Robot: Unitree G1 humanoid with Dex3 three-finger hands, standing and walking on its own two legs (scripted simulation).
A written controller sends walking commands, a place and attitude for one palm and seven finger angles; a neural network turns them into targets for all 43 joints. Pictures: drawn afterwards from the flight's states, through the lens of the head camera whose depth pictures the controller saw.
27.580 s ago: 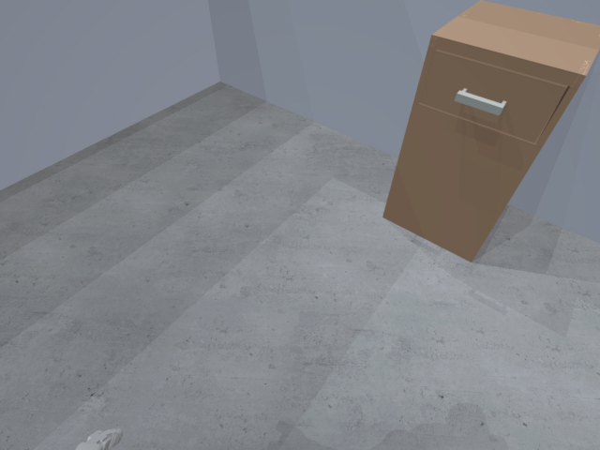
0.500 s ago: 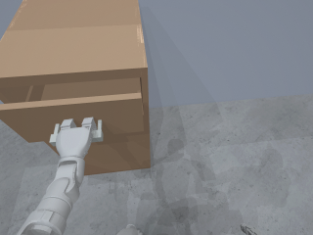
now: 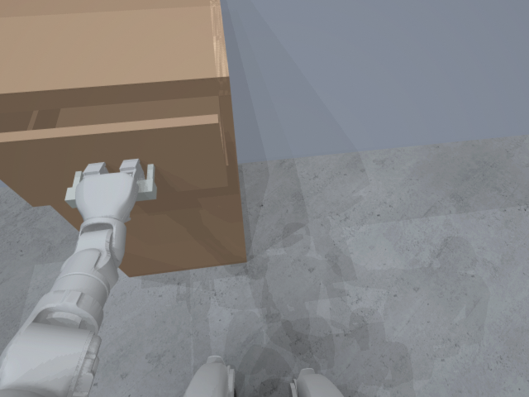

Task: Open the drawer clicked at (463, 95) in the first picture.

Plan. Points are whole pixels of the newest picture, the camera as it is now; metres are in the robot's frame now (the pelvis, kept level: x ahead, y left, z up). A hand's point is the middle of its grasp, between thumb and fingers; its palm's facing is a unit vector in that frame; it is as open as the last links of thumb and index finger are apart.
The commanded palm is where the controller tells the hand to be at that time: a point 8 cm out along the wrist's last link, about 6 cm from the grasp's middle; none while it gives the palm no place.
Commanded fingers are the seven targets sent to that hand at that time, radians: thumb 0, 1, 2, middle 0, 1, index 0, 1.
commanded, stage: pull the drawer open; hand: left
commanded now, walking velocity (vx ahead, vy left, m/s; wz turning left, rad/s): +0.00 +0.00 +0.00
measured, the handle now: (114, 183) +0.47 +0.25 +0.00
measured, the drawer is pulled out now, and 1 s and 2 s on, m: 0.06 0.23 0.26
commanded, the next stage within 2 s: relax the arm and regain balance in 0.32 s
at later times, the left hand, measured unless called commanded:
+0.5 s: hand (126, 211) +0.41 +0.22 +0.00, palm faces -0.09 -0.47 -0.88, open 8.4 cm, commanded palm none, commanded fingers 0.00 -0.50 0.30 -0.15 -0.30 -0.15 -0.30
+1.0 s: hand (107, 304) +0.25 +0.20 +0.03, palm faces -0.21 -0.75 -0.63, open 13.3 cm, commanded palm none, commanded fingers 0.00 -0.50 0.30 -0.15 -0.30 -0.15 -0.30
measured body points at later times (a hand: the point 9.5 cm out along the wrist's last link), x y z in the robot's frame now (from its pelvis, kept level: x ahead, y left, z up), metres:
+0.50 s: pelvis +0.02 +0.02 +0.03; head +0.10 -0.01 +0.47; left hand +0.41 +0.24 +0.05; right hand +0.05 -0.24 -0.12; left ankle +0.04 +0.12 -0.66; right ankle -0.01 -0.11 -0.66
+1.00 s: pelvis +0.02 -0.03 +0.08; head +0.00 -0.07 +0.52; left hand +0.26 +0.24 +0.07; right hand +0.06 -0.29 -0.09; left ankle +0.05 +0.13 -0.66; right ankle -0.02 -0.10 -0.66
